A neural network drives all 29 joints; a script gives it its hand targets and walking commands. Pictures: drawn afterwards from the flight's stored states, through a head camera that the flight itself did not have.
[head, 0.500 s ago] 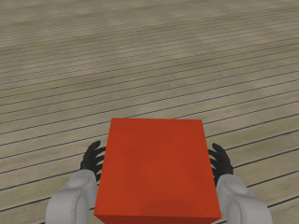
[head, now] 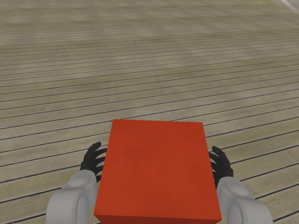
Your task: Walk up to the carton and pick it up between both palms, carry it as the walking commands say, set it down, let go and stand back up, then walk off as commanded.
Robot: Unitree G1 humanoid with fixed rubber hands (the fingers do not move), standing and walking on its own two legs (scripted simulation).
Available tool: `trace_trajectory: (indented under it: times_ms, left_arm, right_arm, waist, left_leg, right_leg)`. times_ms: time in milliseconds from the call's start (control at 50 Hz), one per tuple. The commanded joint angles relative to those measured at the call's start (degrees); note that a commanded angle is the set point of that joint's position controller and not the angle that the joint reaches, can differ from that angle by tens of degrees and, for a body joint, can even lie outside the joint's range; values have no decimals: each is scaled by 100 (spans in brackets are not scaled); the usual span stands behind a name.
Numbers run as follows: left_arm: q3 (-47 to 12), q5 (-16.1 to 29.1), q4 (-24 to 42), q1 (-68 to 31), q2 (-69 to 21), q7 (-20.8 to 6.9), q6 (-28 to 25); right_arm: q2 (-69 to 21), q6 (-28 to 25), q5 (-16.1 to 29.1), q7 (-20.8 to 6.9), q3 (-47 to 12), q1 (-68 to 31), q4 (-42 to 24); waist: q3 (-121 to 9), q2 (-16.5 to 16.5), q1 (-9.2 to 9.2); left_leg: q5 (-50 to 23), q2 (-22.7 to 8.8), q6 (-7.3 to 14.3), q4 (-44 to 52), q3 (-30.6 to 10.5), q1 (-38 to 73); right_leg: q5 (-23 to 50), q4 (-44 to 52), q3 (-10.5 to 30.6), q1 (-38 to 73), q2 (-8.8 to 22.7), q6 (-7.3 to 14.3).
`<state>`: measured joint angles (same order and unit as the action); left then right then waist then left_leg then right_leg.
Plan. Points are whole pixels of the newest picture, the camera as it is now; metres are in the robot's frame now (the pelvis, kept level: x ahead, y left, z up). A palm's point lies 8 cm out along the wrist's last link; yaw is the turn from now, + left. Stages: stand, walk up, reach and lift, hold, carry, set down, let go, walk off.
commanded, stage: carry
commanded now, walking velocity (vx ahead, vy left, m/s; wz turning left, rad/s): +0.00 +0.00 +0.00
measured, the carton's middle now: (154, 182) +0.24 +0.00 +0.04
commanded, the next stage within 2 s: none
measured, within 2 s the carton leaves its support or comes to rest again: neither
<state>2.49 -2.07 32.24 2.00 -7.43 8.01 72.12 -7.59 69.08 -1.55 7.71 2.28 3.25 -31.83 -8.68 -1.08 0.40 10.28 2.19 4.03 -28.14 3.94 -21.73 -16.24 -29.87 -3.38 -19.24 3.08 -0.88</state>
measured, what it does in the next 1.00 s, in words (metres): steps on the spot: left foot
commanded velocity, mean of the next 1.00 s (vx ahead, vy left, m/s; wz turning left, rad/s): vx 0.00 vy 0.00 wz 0.00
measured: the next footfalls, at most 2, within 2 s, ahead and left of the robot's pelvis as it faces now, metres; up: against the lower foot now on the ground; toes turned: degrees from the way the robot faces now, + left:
left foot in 0.92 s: +0.01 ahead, +0.06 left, +0.00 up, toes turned +1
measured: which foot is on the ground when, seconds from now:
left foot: down 0.00-0.80, up 0.82-0.90, down 0.92-1.00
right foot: down 0.00-1.00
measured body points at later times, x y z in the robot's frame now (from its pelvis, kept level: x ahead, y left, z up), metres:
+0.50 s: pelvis -0.06 -0.03 -0.01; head -0.09 -0.04 +0.44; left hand +0.16 +0.13 +0.08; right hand +0.18 -0.17 +0.08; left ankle +0.04 +0.08 -0.73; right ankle +0.01 -0.13 -0.73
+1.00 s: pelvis -0.07 -0.05 -0.01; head -0.11 -0.04 +0.44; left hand +0.17 +0.11 +0.04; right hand +0.19 -0.19 +0.05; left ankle -0.02 +0.05 -0.73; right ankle +0.01 -0.13 -0.73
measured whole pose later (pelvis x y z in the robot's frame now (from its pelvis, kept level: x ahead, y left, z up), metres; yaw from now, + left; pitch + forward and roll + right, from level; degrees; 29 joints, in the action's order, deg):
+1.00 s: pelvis -0.07 -0.05 -0.01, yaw +2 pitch +2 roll +1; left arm 4.7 -4.9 14.7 -1.2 -7.2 6.5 64.7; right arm -7.3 62.5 -4.3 6.1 4.1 -1.5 -13.5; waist -7.8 -2.6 0.1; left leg 12.7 2.7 1.6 -33.8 -0.4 -22.6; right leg -11.2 -34.0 -6.6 -24.8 1.1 3.3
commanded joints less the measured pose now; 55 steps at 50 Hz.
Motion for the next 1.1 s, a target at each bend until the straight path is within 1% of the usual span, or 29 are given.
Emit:
trace_trajectory:
  times_ms: [0,20,40,120,200,220,280,340,380,420,480,520,540,580,600,660,720,800,840,860,880,900,920,940,960,980,1000,1020,1080]
  left_arm:
    - [-3718,1591,433,-2176,-4055,-721,-139]
    - [-3593,1601,342,-2139,-3974,-772,-174]
    - [-3667,1701,473,-2272,-4321,-838,-247]
    - [-3854,1871,840,-2780,-4455,-844,-300]
    - [-3845,1872,858,-2619,-4205,-810,-204]
    - [-3811,1924,794,-2670,-4308,-837,-195]
    - [-3818,1943,898,-2563,-4374,-855,-268]
    - [-3853,1998,816,-2667,-4413,-871,-249]
    - [-3694,1897,707,-2509,-4233,-860,-202]
    - [-3718,1833,628,-2601,-4072,-818,-147]
    - [-3675,1748,686,-2911,-3993,-807,-199]
    - [-3516,1632,253,-2688,-4089,-821,-290]
    - [-3693,1735,786,-2885,-4086,-810,-327]
    - [-3718,1795,768,-2781,-4346,-813,-340]
    - [-3766,1854,794,-2853,-4471,-786,-296]
    - [-3799,1854,953,-2782,-4348,-782,-342]
    - [-3666,1710,566,-2567,-4163,-797,-333]
    - [-3676,1739,671,-2698,-4317,-884,-400]
    - [-3776,1823,795,-2764,-4434,-885,-376]
    - [-2736,974,-1216,-2798,-3466,-906,-610]
    - [-3609,1653,504,-2948,-4160,-891,-619]
    - [-2450,755,-1507,-2921,-3207,-930,-805]
    - [-2244,590,-2080,-2824,-2971,-977,-1171]
    - [-2887,1007,-830,-3267,-3399,-976,-1378]
    - [-3322,1347,-85,-3328,-4119,-1017,-1429]
    - [-3285,1334,-461,-3505,-4352,-1071,-1563]
    - [-4224,2065,1284,-3818,-5247,-1039,-1482]
    - [-4217,2043,1017,-3391,-5205,-986,-1294]
    - [-3966,1854,565,-2448,-4627,-864,-927]
  right_arm:
    - [-4133,57,1365,-694,-3338,-2096,-262]
    - [-4088,74,1366,-672,-3492,-2238,-418]
    - [-4339,20,1563,-754,-3753,-2799,-936]
    - [-4485,15,1579,-805,-3669,-2662,-856]
    - [-4285,88,1562,-771,-3518,-2497,-717]
    - [-4377,105,1556,-745,-3555,-2656,-835]
    - [-4426,25,1629,-748,-3689,-2830,-1085]
    - [-4442,64,1576,-771,-3699,-2739,-996]
    - [-4394,116,1534,-728,-3668,-2670,-761]
    - [-4180,130,1456,-685,-3571,-2620,-697]
    - [-4258,87,1483,-727,-3464,-2617,-362]
    - [-4208,-72,1552,-782,-3393,-2935,-442]
    - [-4300,-60,1624,-799,-3477,-2865,-568]
    - [-4522,-74,1739,-819,-3635,-2984,-767]
    - [-4580,-9,1774,-798,-3638,-2995,-795]
    - [-4438,-47,1705,-800,-3545,-2891,-748]
    - [-4265,-89,1535,-821,-3443,-2692,-509]
    - [-4419,-129,1658,-831,-3723,-3030,-724]
    - [-4577,-100,1689,-819,-3763,-2903,-706]
    - [-3522,-340,735,-853,-2497,-2557,1305]
    - [-4316,-350,1520,-877,-3413,-2859,-200]
    - [-3444,-536,662,-938,-2209,-2774,1811]
    - [-3220,-901,529,-994,-1994,-2725,2435]
    - [-3645,-1129,848,-1013,-2376,-2785,1562]
    - [-4242,-1242,1254,-1016,-2977,-3192,366]
    - [-4347,-1395,1218,-1067,-2898,-3501,581]
    - [-5319,-1313,1957,-1066,-3816,-3810,-1036]
    - [-5224,-1100,1858,-1018,-3710,-3292,-759]
    - [-4707,-688,1629,-859,-3579,-2503,-403]
  waist:
    - [-1110,640,-30]
    - [-1004,-238,-4]
    - [-1056,-510,-34]
    - [-494,360,-10]
    - [-534,791,-34]
    - [-652,367,-56]
    - [-884,294,-52]
    - [-619,-28,-55]
    - [-386,-414,-35]
    - [-338,-658,42]
    - [-345,-408,90]
    - [-535,156,38]
    - [-411,315,45]
    - [-523,471,-31]
    - [-530,917,-45]
    - [-851,941,-77]
    - [-898,-52,-42]
    - [-424,-957,-13]
    - [-596,-678,3]
    - [-558,-307,85]
    - [-525,-447,49]
    - [-355,24,37]
    - [-593,347,9]
    - [-342,1000,2]
    - [-311,825,-50]
    - [-554,788,-43]
    - [-765,669,-56]
    - [-1043,781,-63]
    - [-1741,353,-42]
  left_leg:
    - [53,-875,-81,557,-1252,780]
    - [-138,-644,-184,597,-948,620]
    - [40,-775,-266,624,-1047,812]
    - [1406,-1022,-259,1316,-1496,420]
    - [2485,-1107,-128,1636,-1610,-41]
    - [2344,-1069,-150,1566,-1498,23]
    - [1522,-825,-241,1003,-1141,288]
    - [1808,-543,-323,749,-948,81]
    - [1259,-322,-357,69,-649,265]
    - [928,-159,-363,-684,-482,885]
    - [669,-160,-333,-523,-512,882]
    - [1101,-215,-292,-69,-676,572]
    - [1591,-432,-236,446,-1088,222]
    - [2124,-625,-222,1017,-1414,-286]
    - [2677,-776,-251,1470,-1579,-601]
    - [2360,-737,-339,1076,-1301,-448]
    - [1207,-419,-351,-41,-877,-111]
    - [963,123,-431,-2111,-361,389]
    - [769,-18,-423,-1714,-334,568]
    - [403,-188,-372,-679,-440,537]
    - [427,-156,-352,60,-664,399]
    - [475,-305,-279,451,-927,491]
    - [351,-806,-150,677,-1463,866]
    - [1209,-863,-99,768,-1527,320]
    - [1748,-804,-92,913,-1598,-144]
    - [1867,-810,-107,1062,-1637,-136]
    - [1649,-765,-88,991,-1587,-155]
    - [1518,-726,-127,881,-1452,-105]
    - [-83,-641,-113,216,-1235,602]
  right_leg:
    - [535,708,400,693,512,56]
    - [541,637,463,548,564,63]
    - [63,648,406,246,434,76]
    - [-524,223,22,-234,51,-39]
    - [-606,-88,-61,-39,-75,104]
    - [-612,-28,-105,16,-111,146]
    - [-617,353,186,-39,60,210]
    - [-1624,731,429,-431,155,309]
    - [-2259,1409,981,-892,538,334]
    - [-2625,1819,1088,-1636,706,367]
    - [-2371,1445,800,-1567,684,369]
    - [-2178,922,633,-1243,413,337]
    - [-1881,412,266,-1074,114,285]
    - [-1655,133,148,-464,-82,305]
    - [-1419,-369,-204,-114,-382,244]
    - [-883,-79,70,117,-210,319]
    - [-1409,930,844,-164,368,437]
    - [-2838,2126,1553,-1516,1156,678]
    - [-2391,1960,1393,-1376,1198,693]
    - [-1701,1491,1046,-962,931,580]
    - [-1525,1187,839,-768,674,453]
    - [-1056,748,706,-768,527,344]
    - [-389,280,600,-798,452,283]
    - [-155,332,345,-648,203,177]
    - [-143,357,235,-228,154,160]
    - [-222,101,123,-134,65,187]
    - [-131,81,118,71,46,233]
    - [-156,10,87,145,17,265]
    - [516,272,232,398,229,307]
